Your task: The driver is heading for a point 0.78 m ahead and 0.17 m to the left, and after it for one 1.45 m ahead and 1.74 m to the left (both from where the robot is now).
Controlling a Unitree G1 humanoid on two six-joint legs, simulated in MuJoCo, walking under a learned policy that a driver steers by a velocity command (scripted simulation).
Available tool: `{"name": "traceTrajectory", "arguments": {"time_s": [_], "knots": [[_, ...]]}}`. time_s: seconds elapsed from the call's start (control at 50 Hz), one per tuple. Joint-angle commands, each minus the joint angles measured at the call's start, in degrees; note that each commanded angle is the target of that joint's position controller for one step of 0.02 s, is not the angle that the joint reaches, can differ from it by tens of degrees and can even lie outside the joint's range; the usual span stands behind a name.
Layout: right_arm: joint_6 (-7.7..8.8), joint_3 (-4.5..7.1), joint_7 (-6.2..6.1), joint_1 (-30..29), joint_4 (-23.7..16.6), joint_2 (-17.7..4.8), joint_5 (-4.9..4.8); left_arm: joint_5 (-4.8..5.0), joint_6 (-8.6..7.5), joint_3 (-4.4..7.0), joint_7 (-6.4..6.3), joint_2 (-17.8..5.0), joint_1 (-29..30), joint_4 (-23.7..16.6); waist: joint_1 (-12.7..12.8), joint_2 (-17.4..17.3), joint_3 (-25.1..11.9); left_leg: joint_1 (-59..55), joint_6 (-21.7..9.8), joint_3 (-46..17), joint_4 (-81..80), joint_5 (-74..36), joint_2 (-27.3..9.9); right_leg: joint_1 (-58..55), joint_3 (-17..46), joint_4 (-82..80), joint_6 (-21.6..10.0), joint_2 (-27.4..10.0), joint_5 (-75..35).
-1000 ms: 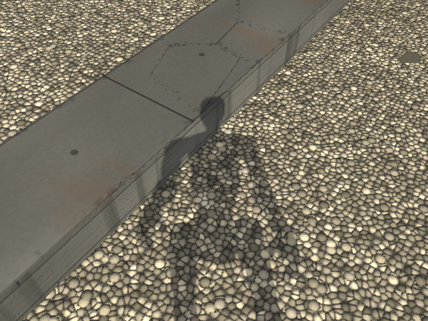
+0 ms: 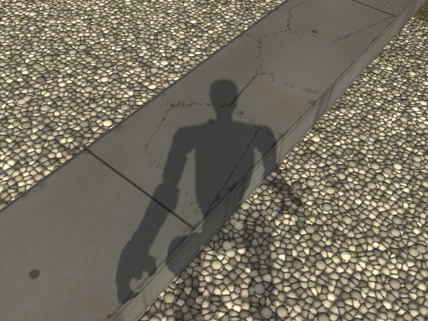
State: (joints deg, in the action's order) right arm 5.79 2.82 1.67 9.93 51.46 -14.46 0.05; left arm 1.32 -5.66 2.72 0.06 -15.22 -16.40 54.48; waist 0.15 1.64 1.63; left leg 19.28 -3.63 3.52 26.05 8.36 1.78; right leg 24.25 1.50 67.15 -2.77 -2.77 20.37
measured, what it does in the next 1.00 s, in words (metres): walks ahead, turning left: right foot, then left foot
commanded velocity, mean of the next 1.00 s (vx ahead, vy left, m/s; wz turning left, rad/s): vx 0.29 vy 0.00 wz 0.24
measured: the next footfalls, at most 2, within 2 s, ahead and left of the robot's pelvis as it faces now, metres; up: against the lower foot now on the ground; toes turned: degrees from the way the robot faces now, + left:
right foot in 0.38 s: +0.38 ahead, -0.14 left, +0.00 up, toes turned -2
left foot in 0.84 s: +0.26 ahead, +0.08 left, +0.00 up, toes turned +16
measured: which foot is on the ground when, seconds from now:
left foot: down 0.00-0.40, up 0.42-0.82, down 0.84-1.00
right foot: up 0.00-0.36, down 0.38-0.84, up 0.86-1.00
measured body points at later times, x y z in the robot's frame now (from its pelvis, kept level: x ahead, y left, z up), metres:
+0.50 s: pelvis +0.22 -0.05 -0.01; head +0.26 -0.06 +0.44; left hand +0.39 +0.20 -0.12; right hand +0.26 -0.32 -0.16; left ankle +0.12 +0.09 -0.66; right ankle +0.33 -0.14 -0.74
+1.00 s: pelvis +0.29 +0.00 +0.01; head +0.29 +0.05 +0.46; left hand +0.40 +0.31 -0.10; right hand +0.35 -0.27 -0.10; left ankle +0.22 +0.07 -0.74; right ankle +0.40 -0.14 -0.67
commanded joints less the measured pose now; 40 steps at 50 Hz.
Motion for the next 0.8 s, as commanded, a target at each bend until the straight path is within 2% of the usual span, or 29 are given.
{"name": "traceTrajectory", "arguments": {"time_s": [0.02,0.06,0.1,0.18,0.22,0.28,0.32,0.34,0.36,0.38,0.4,0.42,0.44,0.46,0.48,0.5,0.52,0.54,0.58,0.66,0.7,0.74,0.78,0.8], "knots": [[0.99,0.89,0.19,1.48,-1.4,-5.23,0.37,-0.59,0.44,1.25,-0.55,-3.32,-1.54,-3.32,0.79,-5.68,-3.73,-9.1,-9.8,-17.06,-16.98,-6.0,-15.23,9.32,2.57,-1.13,0.0,-5.78,-5.51],[1.15,1.33,-0.3,3.28,-0.09,-7.1,0.26,-0.83,1.14,1.32,-0.79,-2.83,-0.15,-4.25,1.31,-5.19,-2.04,-7.9,-10.53,-13.7,-18.75,-10.32,-14.76,11.36,1.99,-4.67,1.11,-6.29,-8.83],[0.88,1.52,-1.08,5.33,1.02,-7.88,0.02,-1.27,1.14,1.56,-0.93,-3.21,4.19,-5.92,0.43,-4.38,-0.86,-9.38,-10.32,-11.75,-19.39,-13.03,-14.5,15.23,1.63,-10.51,2.31,-6.38,-14.32],[0.41,1.34,-1.93,8.64,2.42,-8.25,-0.48,-0.98,0.58,1.29,-0.42,-1.92,11.78,-8.06,-1.81,-4.91,0.38,-11.1,-7.93,-7.48,-19.87,-12.36,-12.26,14.2,-0.12,-24.37,2.94,-4.54,-25.41],[0.11,1.08,-2.19,9.49,3.17,-8.09,-0.26,-1.15,0.46,0.9,-0.07,-1.18,15.07,-8.8,-2.67,-4.85,1.7,-11.57,-6.86,-5.34,-18.14,-18.9,-11.52,11.44,-1.65,-30.53,2.89,-2.65,-27.54],[-0.83,0.99,-2.38,11.49,4.84,-8.18,-0.28,-1.09,0.21,0.73,0.78,-1.25,17.79,-9.93,-3.45,-6.19,0.62,-15.96,-5.77,-4.72,-12.93,-26.73,-12.66,8.47,-2.01,-35.04,1.98,-0.72,-26.55],[-1.41,1.18,-2.64,10.4,5.28,-8.53,-0.52,-1.3,-0.05,1.12,1.37,-2.71,16.77,-10.15,-1.98,-7.42,-0.75,-19.01,-4.57,-5.96,-8.4,-30.63,-13.98,6.45,-1.26,-37.35,0.3,0.09,-22.68],[-1.62,1.43,-2.79,9.02,5.19,-9.12,-0.74,-1.63,-0.25,1.59,1.43,-3.98,13.91,-9.43,-0.14,-7.66,-2.36,-19.89,-3.65,-6.39,-5.14,-32.64,-13.9,2.87,-1.39,-39.29,-0.74,0.89,-21.96],[-1.78,1.45,-2.91,7.58,4.89,-9.13,-0.93,-2.09,-0.53,2.31,1.27,-5.37,8.42,-7.43,2.64,-6.7,-5.11,-19.75,-2.26,-5.62,0.62,-34.99,-11.78,-4.32,-2.51,-43.14,-1.99,2.3,-26.25],[-1.56,1.1,-2.96,9.4,4.46,-8.25,-0.12,-2.73,-0.82,3.34,0.89,-9.05,2.99,-5.72,3.67,-2.14,-10.03,-15.17,-0.06,-3.68,9.79,-29.59,-8.1,-16.06,-0.08,-41.98,-3.84,-1.26,-47.97],[-0.89,-0.69,-2.45,16.2,5.0,-2.78,0.95,-4.14,-0.52,3.48,0.48,-11.86,-1.45,-5.16,1.81,7.97,-18.91,2.82,3.1,-3.02,27.27,-1.29,-2.75,-39.07,12.66,-36.11,-11.55,-14.85,-72.26],[-0.87,-1.72,-2.07,21.07,7.58,-0.15,-0.27,-3.17,0.34,2.19,0.59,-7.46,-3.22,-4.63,2.05,13.89,-27.76,8.23,5.06,-6.83,39.76,31.86,0.9,-44.27,21.91,-37.44,-17.85,-22.66,-75.02],[-1.37,0.01,-1.98,18.29,7.45,-6.36,-1.61,-2.24,0.91,1.87,0.91,-6.64,-1.37,-5.58,2.86,7.61,-25.47,9.87,5.0,-10.93,45.25,32.42,-1.31,-37.5,20.27,-40.29,-16.34,-20.52,-61.23],[-2.13,0.75,-2.44,11.64,4.99,-8.17,-2.31,-1.84,1.28,1.95,0.48,-7.3,4.31,-7.15,2.04,4.29,-18.21,13.91,5.07,-9.06,46.45,29.45,-3.07,-29.98,16.61,-43.36,-13.91,-18.61,-48.16],[-3.35,1.06,-3.17,8.41,4.42,-7.4,-1.96,-1.98,1.39,1.32,0.04,-5.9,9.0,-7.63,0.5,1.31,-12.24,13.87,5.51,-8.27,43.8,25.91,-5.14,-20.85,12.76,-47.09,-12.13,-16.43,-37.27],[-4.79,1.41,-3.97,8.52,4.33,-6.77,-1.34,-2.37,1.48,0.93,-0.37,-4.67,12.15,-7.92,-1.42,2.18,-9.57,10.31,5.86,-8.33,40.33,22.25,-6.91,-13.39,9.99,-50.25,-10.54,-14.89,-27.86],[-5.92,1.43,-4.44,9.63,4.3,-5.51,-0.93,-2.93,1.8,1.2,-0.59,-5.44,13.74,-7.74,-2.52,4.36,-7.68,6.54,6.35,-6.67,39.0,19.43,-6.57,-7.34,7.36,-52.68,-10.04,-13.4,-22.48],[-6.6,1.58,-4.7,10.51,4.16,-4.75,-0.65,-3.12,2.09,1.46,-0.88,-5.96,14.22,-7.52,-2.9,5.52,-6.84,4.91,6.55,-5.33,38.16,17.95,-6.09,-4.35,4.96,-54.07,-10.36,-12.54,-19.77],[-7.21,2.03,-4.87,10.37,3.14,-4.41,-0.62,-2.99,2.48,1.77,-1.72,-6.58,13.98,-7.11,-2.89,5.7,-6.71,5.05,6.53,-4.28,36.26,16.31,-6.03,-3.65,2.66,-55.22,-11.53,-13.09,-18.05],[-7.76,2.52,-4.3,5.94,-0.03,-4.59,-0.46,-2.26,3.63,2.3,-3.42,-7.75,14.13,-6.69,-1.66,5.06,-7.28,6.55,6.3,-3.53,29.82,13.09,-7.27,-7.24,0.86,-56.08,-11.68,-15.17,-13.03],[-7.66,2.58,-3.79,5.46,-0.71,-4.38,-0.6,-1.56,4.03,2.8,-3.65,-8.99,14.49,-6.63,-1.71,5.67,-7.81,4.32,5.3,-1.97,25.67,12.43,-7.01,-7.15,0.08,-57.63,-10.47,-15.57,-4.96],[-7.33,3.02,-3.3,5.43,-1.13,-5.25,-0.59,-0.56,4.1,3.39,-3.48,-10.44,14.72,-6.63,-2.16,6.55,-8.02,0.9,3.54,-0.01,21.27,12.52,-5.96,-6.96,-0.52,-58.74,-8.85,-15.89,2.88],[-7.09,3.37,-2.86,7.48,-0.44,-5.29,-0.51,0.26,4.19,3.5,-3.23,-10.42,15.65,-6.82,-3.49,5.97,-7.37,-3.87,1.59,1.93,14.17,11.3,-4.69,-6.41,-2.1,-57.64,-6.81,-15.35,7.52],[-7.01,3.46,-2.71,10.23,0.77,-4.74,-0.46,0.69,4.39,3.35,-3.09,-9.69,16.43,-6.91,-4.84,4.73,-6.59,-7.33,0.16,3.46,8.74,9.81,-3.6,-5.26,-3.75,-55.31,-5.34,-14.26,10.1]]}}
Keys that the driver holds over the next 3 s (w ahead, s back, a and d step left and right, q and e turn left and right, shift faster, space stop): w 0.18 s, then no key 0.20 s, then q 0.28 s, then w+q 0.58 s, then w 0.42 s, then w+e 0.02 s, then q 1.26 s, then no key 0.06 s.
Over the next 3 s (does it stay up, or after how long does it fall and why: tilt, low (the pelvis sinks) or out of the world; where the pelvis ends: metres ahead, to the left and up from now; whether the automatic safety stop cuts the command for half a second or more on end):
stays up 0.68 0.30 0.18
